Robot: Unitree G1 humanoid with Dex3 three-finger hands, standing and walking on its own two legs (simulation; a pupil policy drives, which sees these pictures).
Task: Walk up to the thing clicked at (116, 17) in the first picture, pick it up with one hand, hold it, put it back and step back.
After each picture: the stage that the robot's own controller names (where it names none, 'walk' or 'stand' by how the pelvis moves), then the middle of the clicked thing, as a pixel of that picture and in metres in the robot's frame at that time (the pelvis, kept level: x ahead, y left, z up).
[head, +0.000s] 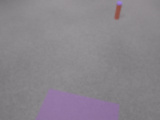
stand; (118, 10) +2.06 -0.50 -0.66
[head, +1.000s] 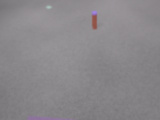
walk; (94, 20) +1.96 -0.02 -0.63
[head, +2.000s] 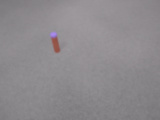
walk; (55, 43) +1.36 +0.35 -0.65
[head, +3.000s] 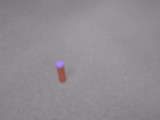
walk; (61, 72) +0.90 +0.25 -0.64
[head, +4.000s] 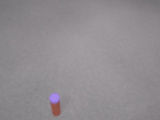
walk; (55, 105) +0.59 +0.18 -0.64
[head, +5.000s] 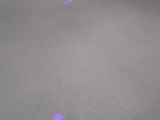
stand; out of the picture +0.47 +0.18 -0.65
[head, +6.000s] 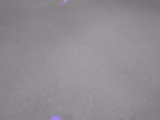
stand; out of the picture +0.46 +0.20 -0.66
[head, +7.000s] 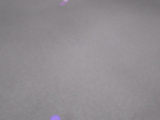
stand; out of the picture +0.46 +0.19 -0.66
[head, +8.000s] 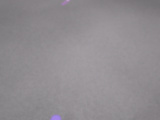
stand; out of the picture +0.46 +0.19 -0.66
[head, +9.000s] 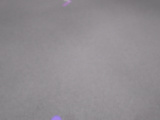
stand; out of the picture +0.46 +0.19 -0.66
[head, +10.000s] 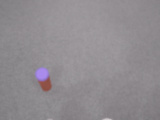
go down; (44, 80) +0.50 +0.18 -0.49
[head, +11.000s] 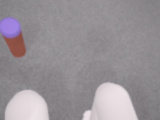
go down; (15, 40) +0.54 +0.24 -0.26
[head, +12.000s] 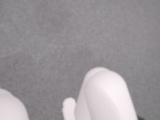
close in; out of the picture +0.52 +0.28 -0.19
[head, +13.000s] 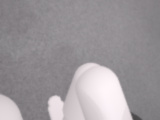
close; out of the picture +0.51 +0.30 -0.17
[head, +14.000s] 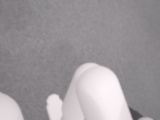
lift; out of the picture +0.46 +0.27 -0.17
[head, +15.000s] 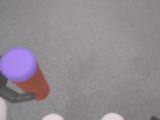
lift; (31, 80) +0.34 +0.16 +0.03
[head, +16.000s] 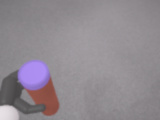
hold; (43, 93) +0.31 +0.14 +0.04
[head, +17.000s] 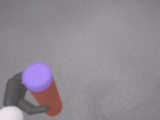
hold; (46, 94) +0.31 +0.13 +0.04
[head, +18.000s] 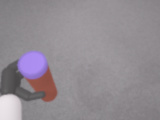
crouch; (42, 81) +0.36 +0.14 -0.01
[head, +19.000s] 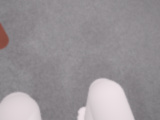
lower; out of the picture +0.51 +0.22 -0.05
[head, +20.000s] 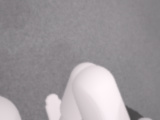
lower; out of the picture +0.47 +0.27 -0.18
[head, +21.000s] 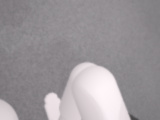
lower; out of the picture +0.48 +0.29 -0.18
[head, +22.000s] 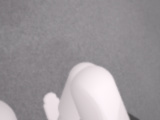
lower; out of the picture +0.48 +0.29 -0.18
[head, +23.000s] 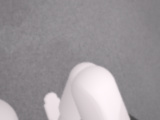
lower; out of the picture +0.48 +0.29 -0.17
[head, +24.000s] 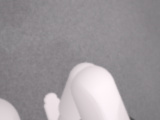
loosen; out of the picture +0.49 +0.26 -0.18
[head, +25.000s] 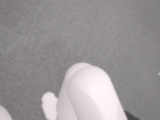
rise; out of the picture +0.49 +0.27 -0.19
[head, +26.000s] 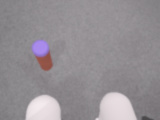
walk; (43, 57) +0.52 +0.17 -0.33
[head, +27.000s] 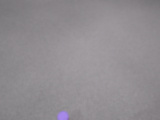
stand; out of the picture +0.45 +0.13 -0.59
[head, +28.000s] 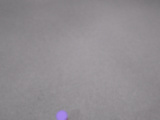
stand; out of the picture +0.46 +0.14 -0.60
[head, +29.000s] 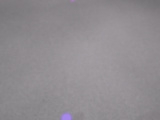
stand; out of the picture +0.46 +0.12 -0.64
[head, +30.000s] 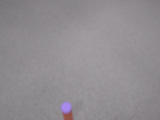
walk; (67, 113) +0.48 +0.13 -0.65
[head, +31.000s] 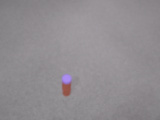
walk; (66, 86) +0.65 +0.08 -0.64
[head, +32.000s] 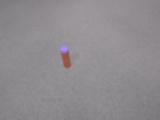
walk; (65, 57) +0.96 +0.23 -0.63
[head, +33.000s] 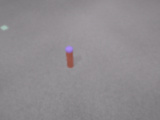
stand; (69, 57) +1.13 +0.15 -0.64
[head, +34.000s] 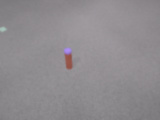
stand; (68, 59) +1.12 +0.16 -0.66
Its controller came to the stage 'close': yes
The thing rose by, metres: 0.68
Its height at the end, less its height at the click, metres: +0.00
